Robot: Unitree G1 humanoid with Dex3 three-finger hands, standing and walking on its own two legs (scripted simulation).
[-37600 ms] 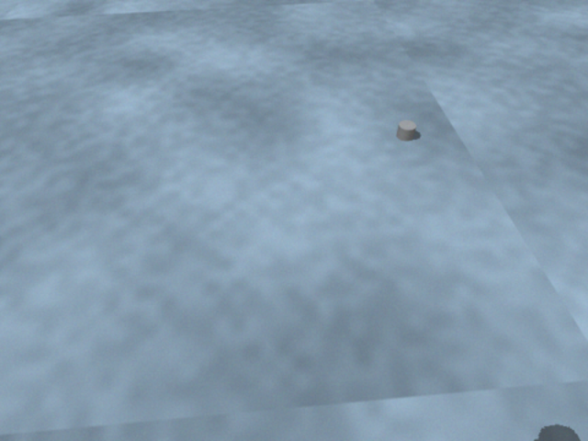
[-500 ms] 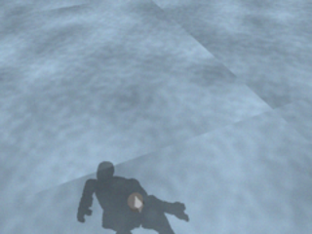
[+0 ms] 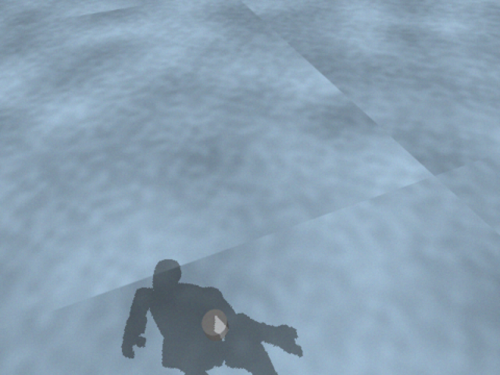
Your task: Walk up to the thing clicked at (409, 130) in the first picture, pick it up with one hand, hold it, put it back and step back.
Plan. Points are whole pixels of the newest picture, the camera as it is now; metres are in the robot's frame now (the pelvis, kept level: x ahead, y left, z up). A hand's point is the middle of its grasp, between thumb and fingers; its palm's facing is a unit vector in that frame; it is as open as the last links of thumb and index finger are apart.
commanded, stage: stand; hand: left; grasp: from above
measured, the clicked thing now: (215, 325) +0.43 +0.19 -0.74
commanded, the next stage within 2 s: step back in 0.28 s
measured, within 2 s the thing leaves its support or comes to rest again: neither
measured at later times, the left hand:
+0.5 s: hand out of the picture +0.08 +0.29 -0.17, palm faces -0.01 -0.93 -0.38, open 7.4 cm
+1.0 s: hand out of the picture +0.00 +0.30 -0.18, palm faces -0.12 -0.91 -0.40, open 7.4 cm
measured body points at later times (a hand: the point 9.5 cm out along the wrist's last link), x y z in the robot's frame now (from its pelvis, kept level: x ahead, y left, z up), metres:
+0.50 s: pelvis -0.03 +0.03 -0.01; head +0.03 +0.03 +0.43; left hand +0.08 +0.34 -0.14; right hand +0.06 -0.30 -0.14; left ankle -0.04 +0.14 -0.72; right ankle +0.00 -0.12 -0.75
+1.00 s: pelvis -0.12 +0.05 -0.03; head -0.05 +0.03 +0.41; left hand +0.01 +0.35 -0.15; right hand -0.03 -0.26 -0.16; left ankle -0.05 +0.15 -0.75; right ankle -0.13 -0.05 -0.75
